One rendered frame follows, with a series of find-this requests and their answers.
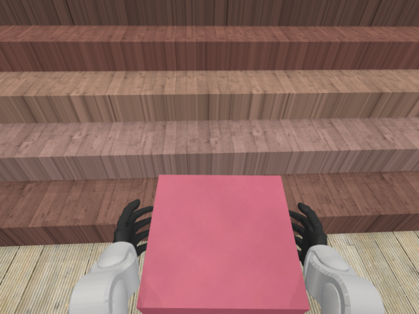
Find right robot hand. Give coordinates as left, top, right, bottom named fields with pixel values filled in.
left=289, top=202, right=327, bottom=267

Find carton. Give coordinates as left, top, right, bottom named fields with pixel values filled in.
left=136, top=175, right=310, bottom=314

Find left robot forearm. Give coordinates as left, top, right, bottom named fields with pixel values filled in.
left=68, top=241, right=140, bottom=314

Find left robot hand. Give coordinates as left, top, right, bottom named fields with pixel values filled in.
left=113, top=199, right=154, bottom=257

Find right robot forearm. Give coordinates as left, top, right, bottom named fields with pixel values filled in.
left=303, top=245, right=385, bottom=314

